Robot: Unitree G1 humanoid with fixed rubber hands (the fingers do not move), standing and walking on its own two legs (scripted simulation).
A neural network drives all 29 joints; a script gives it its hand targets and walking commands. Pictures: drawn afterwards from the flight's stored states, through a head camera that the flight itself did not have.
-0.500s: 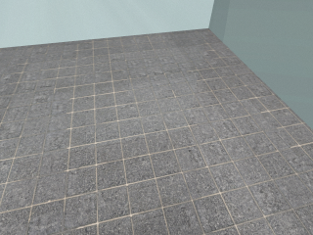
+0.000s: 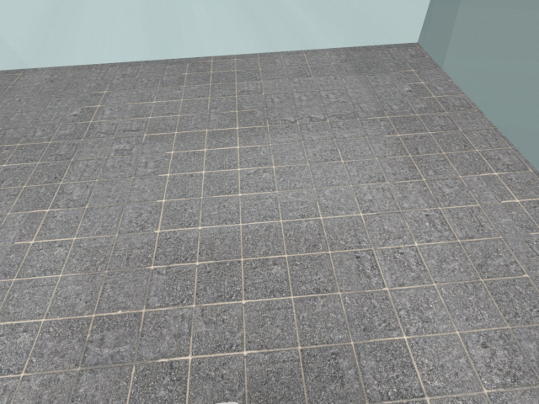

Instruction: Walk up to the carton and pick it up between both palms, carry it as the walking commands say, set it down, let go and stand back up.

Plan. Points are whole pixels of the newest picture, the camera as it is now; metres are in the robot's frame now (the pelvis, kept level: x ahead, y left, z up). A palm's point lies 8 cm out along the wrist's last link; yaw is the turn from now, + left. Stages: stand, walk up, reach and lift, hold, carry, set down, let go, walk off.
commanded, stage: walk up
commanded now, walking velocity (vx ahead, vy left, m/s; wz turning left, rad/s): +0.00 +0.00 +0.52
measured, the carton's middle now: out of the picture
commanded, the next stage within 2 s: none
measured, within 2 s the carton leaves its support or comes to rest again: neither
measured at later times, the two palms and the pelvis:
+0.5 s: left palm out of the picture -0.02 +0.33 -0.12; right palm out of the picture +0.10 -0.17 -0.11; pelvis -0.03 +0.05 +0.01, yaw +16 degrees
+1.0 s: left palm out of the picture -0.13 +0.28 -0.10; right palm out of the picture +0.16 -0.16 -0.12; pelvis -0.04 +0.03 +0.01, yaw +31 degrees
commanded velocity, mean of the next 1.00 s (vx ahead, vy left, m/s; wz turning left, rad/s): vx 0.00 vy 0.00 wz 0.50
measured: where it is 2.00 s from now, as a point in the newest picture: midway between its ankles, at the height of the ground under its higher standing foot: outside the picture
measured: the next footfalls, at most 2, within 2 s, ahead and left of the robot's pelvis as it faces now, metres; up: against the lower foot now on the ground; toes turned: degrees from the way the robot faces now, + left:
left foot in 0.26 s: +0.01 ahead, +0.15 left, +0.00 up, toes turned +13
right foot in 0.72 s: +0.04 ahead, -0.06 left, +0.00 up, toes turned +20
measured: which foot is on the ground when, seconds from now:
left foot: up 0.00-0.24, down 0.26-0.72, up 0.74-1.00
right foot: down 0.00-0.24, up 0.26-0.70, down 0.72-1.00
